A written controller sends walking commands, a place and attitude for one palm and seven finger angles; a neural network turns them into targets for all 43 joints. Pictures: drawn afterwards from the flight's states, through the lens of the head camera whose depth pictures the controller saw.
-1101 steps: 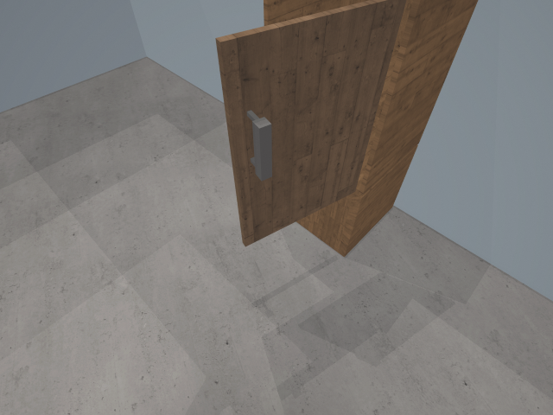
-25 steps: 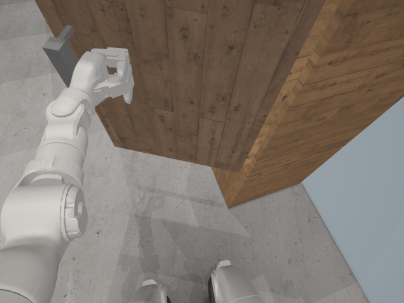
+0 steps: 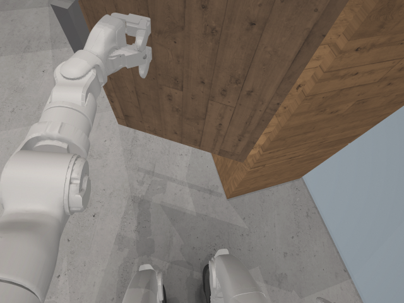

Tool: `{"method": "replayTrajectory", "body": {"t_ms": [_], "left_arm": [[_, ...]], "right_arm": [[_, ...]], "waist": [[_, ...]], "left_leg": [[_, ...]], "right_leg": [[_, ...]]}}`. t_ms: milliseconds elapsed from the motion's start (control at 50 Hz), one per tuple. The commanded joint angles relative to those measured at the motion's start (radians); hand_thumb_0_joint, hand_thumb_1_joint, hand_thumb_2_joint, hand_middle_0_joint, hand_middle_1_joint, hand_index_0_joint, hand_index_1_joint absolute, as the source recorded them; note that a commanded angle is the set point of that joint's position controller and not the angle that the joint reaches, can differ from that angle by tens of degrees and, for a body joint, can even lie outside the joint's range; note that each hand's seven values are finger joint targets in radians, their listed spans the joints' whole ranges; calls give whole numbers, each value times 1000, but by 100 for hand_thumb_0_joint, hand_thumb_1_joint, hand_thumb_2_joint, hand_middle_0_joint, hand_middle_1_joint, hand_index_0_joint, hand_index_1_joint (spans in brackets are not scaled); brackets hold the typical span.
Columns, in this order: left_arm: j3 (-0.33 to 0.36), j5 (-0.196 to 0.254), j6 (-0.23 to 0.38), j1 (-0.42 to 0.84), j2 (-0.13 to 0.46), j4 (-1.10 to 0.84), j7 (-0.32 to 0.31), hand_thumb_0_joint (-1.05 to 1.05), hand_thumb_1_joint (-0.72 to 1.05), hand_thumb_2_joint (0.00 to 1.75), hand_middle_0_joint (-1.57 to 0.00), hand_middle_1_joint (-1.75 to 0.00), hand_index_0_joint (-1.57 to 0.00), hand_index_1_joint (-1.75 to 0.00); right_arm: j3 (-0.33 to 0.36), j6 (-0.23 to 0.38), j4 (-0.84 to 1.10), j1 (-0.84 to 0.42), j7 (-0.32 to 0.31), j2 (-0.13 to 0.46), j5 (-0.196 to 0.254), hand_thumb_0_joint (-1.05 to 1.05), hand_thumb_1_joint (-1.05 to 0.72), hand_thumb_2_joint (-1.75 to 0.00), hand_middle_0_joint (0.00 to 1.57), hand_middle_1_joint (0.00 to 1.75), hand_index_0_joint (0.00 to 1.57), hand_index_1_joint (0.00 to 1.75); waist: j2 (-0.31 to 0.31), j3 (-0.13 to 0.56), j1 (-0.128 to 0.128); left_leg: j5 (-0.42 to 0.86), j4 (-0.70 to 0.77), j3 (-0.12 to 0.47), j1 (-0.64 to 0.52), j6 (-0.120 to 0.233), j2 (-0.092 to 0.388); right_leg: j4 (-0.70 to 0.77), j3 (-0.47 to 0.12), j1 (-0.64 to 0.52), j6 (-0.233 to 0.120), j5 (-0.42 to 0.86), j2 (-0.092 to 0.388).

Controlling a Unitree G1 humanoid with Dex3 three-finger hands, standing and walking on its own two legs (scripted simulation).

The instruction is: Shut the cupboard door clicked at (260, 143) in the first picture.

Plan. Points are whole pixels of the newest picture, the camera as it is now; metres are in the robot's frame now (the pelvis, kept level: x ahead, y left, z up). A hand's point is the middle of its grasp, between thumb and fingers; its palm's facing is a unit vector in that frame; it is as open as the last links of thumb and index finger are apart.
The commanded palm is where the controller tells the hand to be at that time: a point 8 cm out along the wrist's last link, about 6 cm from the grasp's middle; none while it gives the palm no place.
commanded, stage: pull the fist back off the door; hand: left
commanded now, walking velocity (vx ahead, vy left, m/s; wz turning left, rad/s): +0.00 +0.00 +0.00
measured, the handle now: (86, 31) +0.60 +0.14 +0.11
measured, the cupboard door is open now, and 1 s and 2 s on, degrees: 56 51 51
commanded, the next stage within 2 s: draw the hand back to the body in 0.90 s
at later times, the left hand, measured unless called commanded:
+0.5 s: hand (155, 51) +0.54 +0.03 +0.12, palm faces -0.05 -1.00 +0.02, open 3.1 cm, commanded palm +0.50 +0.08 +0.12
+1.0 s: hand (155, 85) +0.46 +0.03 +0.12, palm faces -0.13 -0.99 -0.06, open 3.1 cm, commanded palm +0.45 +0.09 +0.12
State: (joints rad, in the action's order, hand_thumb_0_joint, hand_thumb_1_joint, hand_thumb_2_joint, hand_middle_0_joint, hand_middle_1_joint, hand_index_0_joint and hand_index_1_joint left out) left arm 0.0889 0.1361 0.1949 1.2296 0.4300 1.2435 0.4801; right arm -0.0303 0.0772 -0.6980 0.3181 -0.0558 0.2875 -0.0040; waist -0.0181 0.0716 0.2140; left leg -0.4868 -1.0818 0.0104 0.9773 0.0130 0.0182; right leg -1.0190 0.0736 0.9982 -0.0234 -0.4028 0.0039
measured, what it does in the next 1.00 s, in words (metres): stands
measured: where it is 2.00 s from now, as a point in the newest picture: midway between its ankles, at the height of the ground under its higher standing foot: outside the picture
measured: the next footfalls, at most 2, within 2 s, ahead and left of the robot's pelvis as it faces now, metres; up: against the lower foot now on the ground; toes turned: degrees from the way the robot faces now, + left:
none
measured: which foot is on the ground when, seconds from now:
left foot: down 0.00-1.00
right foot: down 0.00-1.00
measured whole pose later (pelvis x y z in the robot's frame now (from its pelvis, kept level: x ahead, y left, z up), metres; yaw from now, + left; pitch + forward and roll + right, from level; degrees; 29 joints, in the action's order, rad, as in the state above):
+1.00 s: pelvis +0.02 +0.00 +0.03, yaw -1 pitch +13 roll +0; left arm 0.03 0.04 0.38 0.73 0.08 0.93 -0.09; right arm 0.01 -0.01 -0.62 0.28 0.03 0.23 -0.01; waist -0.03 0.11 0.10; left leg -0.45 -0.89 -0.02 0.67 0.01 0.01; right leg -0.87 0.04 0.72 -0.02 -0.38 0.01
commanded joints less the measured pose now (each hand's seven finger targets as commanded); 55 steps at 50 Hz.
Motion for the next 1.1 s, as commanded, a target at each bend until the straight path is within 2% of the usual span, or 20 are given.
{"method": "replayTrajectory", "body": {"t_ms": [0, 20, 40, 100, 140, 180, 240, 280, 340, 420, 520, 560, 640, 700, 760, 780, 880, 940, 1000, 1080], "left_arm": [[-27, 11, 54, 668, -17, -214, 8, 0, 90, 90, -130, -150, -130, -150], [215, 76, 33, 669, 77, -187, -200, 0, 90, 90, -130, -150, -130, -150], [175, 42, 21, 624, 24, -154, -303, 0, 90, 90, -130, -150, -130, -150], [197, -4, 52, 595, -33, -180, -487, 0, 90, 90, -130, -150, -130, -150], [209, -69, 125, 585, -42, -239, -617, 0, 90, 90, -130, -150, -130, -150], [189, -161, 201, 555, -17, -250, -682, 0, 90, 90, -130, -150, -130, -150], [156, -251, 241, 515, 29, -236, -673, 0, 90, 90, -130, -150, -130, -150], [163, -248, 237, 487, 54, -238, -637, 0, 90, 90, -130, -150, -130, -150], [194, -168, 180, 402, 44, -194, -590, 0, 90, 90, -130, -150, -130, -150], [254, -80, 196, 298, 46, -260, -566, 0, 90, 90, -130, -150, -130, -150], [136, -110, 300, 105, -103, -328, -552, 0, 90, 90, -130, -150, -130, -150], [92, -117, 288, 0, -152, -318, -540, 0, 90, 90, -130, -150, -130, -150], [47, -91, 231, -26, -200, -349, -524, 0, 90, 90, -130, -150, -130, -150], [-11, -49, 264, 67, -263, -541, -535, 0, 90, 90, -130, -150, -130, -150], [6, -30, 330, 44, -224, -731, -561, 0, 90, 90, -130, -150, -130, -150], [-17, -41, 339, 11, -246, -736, -562, 0, 90, 90, -130, -150, -130, -150], [-55, -114, 282, -71, -257, -541, -584, 0, 90, 90, -130, -150, -130, -150], [-28, -95, 200, -107, -260, -429, -585, 0, 90, 90, -130, -150, -130, -150], [16, -51, 175, -62, -246, -416, -577, 0, 90, 90, -130, -150, -130, -150], [118, -31, 259, -204, -126, -665, -549, 0, 90, 90, -130, -150, -130, -150]], "right_arm": [[61, 27, 13, 193, -11, 176, 1, 0, -90, -90, 20, 30, 20, 30], [53, 36, 44, 237, 1, 145, -1, 0, -90, -90, 20, 30, 20, 30], [45, 37, 49, 247, 22, 139, -8, 0, -90, -90, 20, 30, 20, 30], [62, 28, 65, 278, 67, 136, -41, 0, -90, -90, 20, 30, 20, 30], [66, 26, 76, 293, 98, 128, -70, 0, -90, -90, 20, 30, 20, 30], [72, 18, 76, 310, 124, 130, -88, 0, -90, -90, 20, 30, 20, 30], [80, -13, 81, 327, 142, 138, -86, 0, -90, -90, 20, 30, 20, 30], [84, -32, 93, 325, 137, 143, -72, 0, -90, -90, 20, 30, 20, 30], [80, -55, 120, 309, 119, 142, -49, 0, -90, -90, 20, 30, 20, 30], [75, -54, 145, 286, 101, 132, -38, 0, -90, -90, 20, 30, 20, 30], [91, -45, 129, 278, 117, 112, -42, 0, -90, -90, 20, 30, 20, 30], [98, -54, 139, 270, 121, 112, -32, 0, -90, -90, 20, 30, 20, 30], [104, -78, 149, 233, 113, 113, -13, 0, -90, -90, 20, 30, 20, 30], [103, -65, 158, 187, 100, 101, -8, 0, -90, -90, 20, 30, 20, 30], [105, -44, 163, 158, 88, 97, -9, 0, -90, -90, 20, 30, 20, 30], [103, -40, 154, 143, 89, 91, -9, 0, -90, -90, 20, 30, 20, 30], [97, -55, 126, 121, 86, 91, -8, 0, -90, -90, 20, 30, 20, 30], [88, -75, 141, 105, 81, 94, 0, 0, -90, -90, 20, 30, 20, 30], [75, -76, 154, 87, 69, 91, 2, 0, -90, -90, 20, 30, 20, 30], [74, -61, 213, 64, 64, 82, -2, 0, -90, -90, 20, 30, 20, 30]], "waist": [[-135, 545, 127], [-144, 533, 76], [-131, 528, 82], [-97, 577, 78], [-119, 629, 58], [-106, 663, 52], [-95, 636, 49], [-103, 650, 34], [3, 582, 19], [69, 538, -27], [26, 468, -49], [8, 444, -59], [36, 364, -60], [-40, 421, -55], [-60, 529, -81], [-61, 541, -84], [51, 343, -58], [87, 293, -68], [111, 314, -77], [39, 531, -177]], "left_leg": [[350, 73, 51, -465, 41, -18], [295, 89, 71, -341, 16, -3], [264, 108, 73, -315, 12, -3], [310, 105, 81, -327, 5, -5], [363, 91, 76, -344, -3, -7], [394, 80, 71, -352, -5, -9], [346, 111, 45, -333, 2, -16], [332, 138, 36, -352, 3, -18], [239, 191, 7, -275, 12, -30], [241, 239, -23, -259, 17, -36], [317, 243, -29, -346, 10, -26], [320, 252, -43, -360, 10, -32], [272, 287, -50, -372, 9, -33], [325, 289, -29, -496, 4, -25], [441, 273, -16, -577, 0, -20], [458, 270, -10, -592, -3, -17], [322, 296, -16, -460, 3, -20], [251, 323, -23, -412, 4, -30], [248, 329, -31, -402, 5, -38], [401, 334, -48, -479, 4, -41]], "right_leg": [[112, -16, -60, -14, 221, -44], [124, -37, -100, -5, 190, -28], [123, -37, -118, 2, 169, -30], [109, -25, -134, 14, 202, -24], [90, -23, -136, 16, 238, -25], [76, -25, -146, 16, 260, -28], [103, -39, -223, 11, 266, -27], [124, -46, -279, 6, 284, -29], [187, -62, -401, 12, 265, -34], [231, -73, -512, 13, 308, -38], [222, -59, -461, 5, 368, -38], [231, -58, -469, 1, 372, -37], [277, -58, -467, 2, 324, -31], [266, -46, -441, 1, 346, -33], [227, -43, -497, -2, 437, -33], [219, -44, -492, 0, 448, -30], [242, -43, -447, 9, 360, -19], [277, -45, -468, 6, 309, -17], [287, -55, -509, 8, 315, -15], [248, -74, -697, -3, 490, -12]]}}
